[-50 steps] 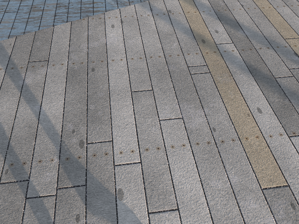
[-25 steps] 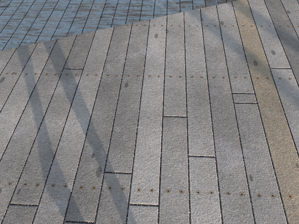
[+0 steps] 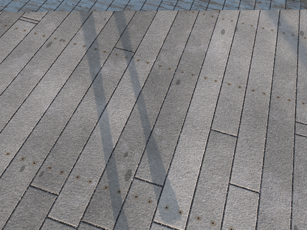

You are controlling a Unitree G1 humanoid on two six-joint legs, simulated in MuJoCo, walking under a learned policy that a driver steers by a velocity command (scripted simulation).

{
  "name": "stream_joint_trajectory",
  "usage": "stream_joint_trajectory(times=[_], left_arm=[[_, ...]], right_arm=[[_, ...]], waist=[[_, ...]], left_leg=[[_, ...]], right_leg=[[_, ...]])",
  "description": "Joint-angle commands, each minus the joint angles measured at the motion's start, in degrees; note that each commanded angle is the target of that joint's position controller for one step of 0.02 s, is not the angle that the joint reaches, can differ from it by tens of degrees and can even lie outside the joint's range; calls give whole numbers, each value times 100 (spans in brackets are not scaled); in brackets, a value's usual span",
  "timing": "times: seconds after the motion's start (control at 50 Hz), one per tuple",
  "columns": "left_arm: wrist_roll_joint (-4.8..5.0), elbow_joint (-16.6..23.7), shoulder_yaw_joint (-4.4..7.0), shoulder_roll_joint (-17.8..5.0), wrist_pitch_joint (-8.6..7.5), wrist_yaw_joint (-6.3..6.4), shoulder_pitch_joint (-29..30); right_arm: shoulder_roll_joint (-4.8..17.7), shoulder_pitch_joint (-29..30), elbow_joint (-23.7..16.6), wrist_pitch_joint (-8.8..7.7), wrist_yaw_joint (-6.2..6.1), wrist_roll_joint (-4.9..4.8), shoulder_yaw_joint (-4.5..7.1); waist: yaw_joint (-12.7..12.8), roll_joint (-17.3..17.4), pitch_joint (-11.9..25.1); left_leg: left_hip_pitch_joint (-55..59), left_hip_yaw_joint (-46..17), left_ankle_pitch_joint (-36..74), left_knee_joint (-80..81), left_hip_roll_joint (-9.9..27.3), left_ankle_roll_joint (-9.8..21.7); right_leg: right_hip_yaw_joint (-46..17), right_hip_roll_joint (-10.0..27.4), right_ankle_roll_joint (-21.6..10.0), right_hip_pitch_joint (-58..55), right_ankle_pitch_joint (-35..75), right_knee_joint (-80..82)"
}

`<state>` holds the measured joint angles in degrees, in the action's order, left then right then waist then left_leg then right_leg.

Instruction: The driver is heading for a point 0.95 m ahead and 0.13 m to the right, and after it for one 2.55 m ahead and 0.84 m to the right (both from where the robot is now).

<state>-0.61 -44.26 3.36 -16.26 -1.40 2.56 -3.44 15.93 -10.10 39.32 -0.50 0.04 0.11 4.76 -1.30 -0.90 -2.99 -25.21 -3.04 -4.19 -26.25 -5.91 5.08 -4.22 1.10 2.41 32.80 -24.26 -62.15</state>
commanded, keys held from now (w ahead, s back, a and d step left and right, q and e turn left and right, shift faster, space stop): q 0.02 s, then no key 0.56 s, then e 0.38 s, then w+e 0.04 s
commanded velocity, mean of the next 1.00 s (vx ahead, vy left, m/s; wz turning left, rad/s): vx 0.02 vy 0.00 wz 0.01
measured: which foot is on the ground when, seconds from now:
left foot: down 0.00-0.32, up 0.34-0.54, down 0.56-0.92, up 0.94-1.00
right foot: up 0.00-0.28, down 0.30-1.00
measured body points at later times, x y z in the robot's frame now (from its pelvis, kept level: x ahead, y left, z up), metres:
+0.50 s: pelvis +0.03 -0.05 +0.01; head +0.05 -0.07 +0.45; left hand +0.12 +0.22 -0.10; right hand +0.22 -0.30 -0.10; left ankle +0.03 +0.08 -0.71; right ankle +0.04 -0.17 -0.73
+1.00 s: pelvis +0.01 -0.07 -0.01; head +0.04 -0.09 +0.44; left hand +0.15 +0.21 -0.10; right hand +0.16 -0.35 -0.12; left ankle -0.01 +0.08 -0.68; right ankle +0.03 -0.15 -0.73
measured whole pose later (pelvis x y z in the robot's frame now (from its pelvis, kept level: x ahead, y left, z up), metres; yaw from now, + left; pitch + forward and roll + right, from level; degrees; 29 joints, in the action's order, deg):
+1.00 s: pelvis +0.01 -0.07 -0.01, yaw -3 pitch +1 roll +1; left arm -0.9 -39.1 3.9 -16.5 0.0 -1.0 -13.1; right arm 16.1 -8.8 38.9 1.3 -3.5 -0.2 4.8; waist 0.9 1.6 -1.9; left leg -26.7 -2.3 -30.9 -59.8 0.2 -2.3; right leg -0.1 -2.5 -3.8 21.6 -18.2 -38.4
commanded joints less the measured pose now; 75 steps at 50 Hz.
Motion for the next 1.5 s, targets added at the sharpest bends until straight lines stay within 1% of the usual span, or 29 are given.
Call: stream_joint_trajectory(times=[0.02, 0.12, 0.26, 0.28, 0.3, 0.32, 0.34, 0.4, 0.5, 0.54, 0.58, 0.62, 0.7, 0.8, 0.84, 0.9, 0.92, 0.94, 0.96, 1.0, 1.02, 1.16, 1.3, 1.36, 1.4, 1.42, 1.44, 1.46, 1.5], left_arm=[[-14, 191, 124, -415, 63, 74, -545], [19, 282, 120, -404, 123, 67, -380], [73, 237, 100, -318, -46, -119, -772], [22, 208, 115, -382, -61, -158, -861], [-107, 262, 151, -652, -71, -166, -934], [-177, 257, 218, -986, -58, -158, -716], [-209, 337, 153, -683, -81, -158, -595], [-14, 411, 148, -678, -132, -102, -409], [54, 301, 70, -514, -24, -169, -533], [83, 230, 42, -455, -35, -207, -756], [-60, 222, 12, -423, -167, -309, -1103], [-2, 181, -19, -433, -168, -350, -676], [106, 476, 51, -552, -15, -269, -347], [108, 687, 131, -441, 127, -266, -520], [118, 743, 155, -374, 191, -313, -601], [96, 643, 209, -380, 241, -376, -1005], [43, 733, 330, -826, 225, -346, -1068], [-33, 920, 442, -1479, 170, -349, -1165], [-187, 969, 352, -1291, 45, -366, -1375], [51, 982, 308, -1039, -44, -297, -1128], [141, 1021, 270, -949, -25, -251, -986], [142, 1020, 275, -928, -50, -70, -1382], [189, 953, 289, -964, -42, -169, -1544], [174, 963, 211, -803, -10, -218, -1424], [126, 1067, 52, -324, -45, -236, -1240], [169, 1194, -47, 26, -123, -236, -1349], [275, 1370, 66, -478, -214, -188, -1064], [285, 1295, 154, -784, -261, -197, -1008], [160, 1163, 148, -708, -300, -271, -1008]], right_arm=[[955, 15, -510, -13, -139, -35, 263], [783, 111, -596, 93, -216, 19, 176], [610, 58, -531, 195, -170, 19, 18], [553, -114, -466, 197, -174, -16, -3], [415, -243, -453, 165, -169, 18, -48], [357, -359, -542, 97, -129, 6, -31], [607, -17, -616, 29, -117, 73, 30], [543, 204, -539, 84, -104, 69, 80], [51, 12, -328, 132, -88, -44, -53], [206, 21, -299, 151, -88, 5, -32], [705, 15, -344, 187, -148, 32, 68], [323, -94, -225, 172, -91, 65, 17], [671, -167, -245, 122, -226, 68, 140], [757, -43, -397, 96, -344, 32, 178], [818, 212, -469, 44, -368, 8, 182], [802, 427, -434, 90, -379, -129, 197], [563, 87, -398, 120, -374, -58, 161], [381, 459, -768, 105, -398, 45, 70], [466, 592, -783, 71, -416, 6, 96], [676, 260, -535, 37, -330, -42, 179], [716, 314, -494, 13, -309, -12, 208], [384, 684, -445, -350, -84, -25, 107], [436, 790, -382, -592, 79, -143, 58], [436, 395, -256, -677, 86, -146, 73], [668, -510, -74, -708, 17, -57, 139], [1141, -1000, 41, -675, -3, 56, 226], [1329, -1346, 205, -650, 62, 52, 329], [1001, -1242, 191, -656, 62, -57, 229], [712, -925, 99, -612, 44, -47, 105]], waist=[[202, 523, 1303], [52, 849, 1060], [151, 879, 908], [170, 766, 859], [94, 247, 813], [-256, -1002, 596], [-19, -1236, 564], [115, -852, 508], [94, -828, 634], [126, -730, 702], [449, 148, 906], [111, 180, 681], [84, 494, 386], [162, 1243, 492], [224, 1062, 468], [400, 691, 521], [228, -457, 473], [315, -1880, 380], [501, -1359, 782], [230, -359, 770], [212, -291, 627], [361, -596, 488], [473, -794, 407], [170, -674, 392], [-248, -276, 676], [-205, 901, 790], [-334, 1381, 290], [-270, 963, -73], [-84, 727, -58]], left_leg=[[1082, -1836, 723, 786, 1440, 953], [763, -1961, -1130, 948, 1331, 740], [854, -2140, -925, 564, 1274, 545], [680, -1996, -1075, 434, 1092, 334], [269, -1653, -1447, -97, 779, 25], [-88, -622, -1874, -618, 51, -262], [82, -461, -2100, -1071, 172, -439], [21, -272, -2045, -1841, 374, -678], [816, 173, -1355, -527, 457, -781], [1456, 26, -173, 270, 557, -669], [2092, -406, 1252, -295, 1012, -350], [1718, -275, 47, -229, 841, -291], [1450, -295, -313, -138, 994, -219], [1283, -1289, 178, 364, 2284, 592], [1116, -1146, 682, 260, 2471, 655], [619, -190, 7, -532, 1889, 55], [5, 512, -998, -1842, 1294, -422], [-1393, 591, -3246, -3233, 329, -838], [-1493, -259, -3599, -4249, 410, -802], [-1772, -345, -2517, -4379, 710, -646], [-1838, -333, -2011, -4009, 834, -614], [-1032, -70, -949, -1886, 553, -761], [103, 38, -975, -566, 464, -636], [1129, 194, -662, 200, 460, -384], [2534, -535, -1155, 455, 1242, -73], [3379, -2192, -2559, 1027, 2174, 488], [3214, -3723, -3725, 1496, 2905, 1083], [3061, -3562, -3838, 1501, 2824, 1114], [2912, -2589, -2876, 1533, 2312, 816]], right_leg=[[-94, -71, 109, -121, 343, 554], [-60, 12, 155, -336, 664, 1150], [296, -122, -185, -1645, 920, 3276], [264, -26, -314, -2071, 1333, 3770], [-384, 692, -582, -2440, 1673, 4037], [-1183, 1358, -1129, -2181, 2240, 4229], [-1677, 1750, -1525, -1760, 2219, 4516], [-1292, 1472, -1385, -2006, 2504, 4345], [-566, 923, -1168, -2281, 3765, 3787], [-528, 770, -884, -2208, 3263, 3705], [-182, 334, -488, -1725, 2147, 3582], [80, 139, -271, -1680, 1559, 3506], [31, -18, -427, -1180, 1783, 2974], [407, -151, -350, -704, 104, 1461], [484, -25, -414, -735, -494, 1215], [622, -193, -633, -1714, 1001, 2697], [-678, 413, -934, -2123, 2129, 3613], [-3092, 1777, -2022, -2468, 3183, 4416], [-3506, 2018, -2431, -2577, 2999, 4554], [-2699, 1448, -1838, -2677, 362, 4508], [-2562, 1276, -1611, -2562, -650, 4676], [-1961, 770, -1514, -2455, -164, 5017], [-2305, 846, -1570, -1944, -488, 4852], [-2295, 617, -1354, -1561, -649, 4529], [-1781, 154, -944, -661, -697, 3332], [-695, -583, -600, 509, -624, 1713], [-414, -480, -513, 1688, -955, 588], [-562, -203, -516, 2058, -551, -19], [-300, 73, -467, 2078, 348, -224]])
Keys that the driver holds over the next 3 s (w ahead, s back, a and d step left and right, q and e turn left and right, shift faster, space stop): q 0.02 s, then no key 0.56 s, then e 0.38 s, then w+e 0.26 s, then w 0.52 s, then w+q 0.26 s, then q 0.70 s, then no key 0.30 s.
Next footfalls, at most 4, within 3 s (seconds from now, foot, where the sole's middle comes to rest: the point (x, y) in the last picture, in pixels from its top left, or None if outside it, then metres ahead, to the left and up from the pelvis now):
0.30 right None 0.07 -0.15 -0.77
0.56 left None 0.05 0.09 -0.77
1.40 left None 0.18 0.05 -0.77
1.84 right None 0.41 -0.29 -0.77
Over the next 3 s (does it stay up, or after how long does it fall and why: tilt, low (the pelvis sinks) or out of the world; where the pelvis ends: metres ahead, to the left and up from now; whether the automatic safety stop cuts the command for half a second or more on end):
stays up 0.59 -0.22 0.01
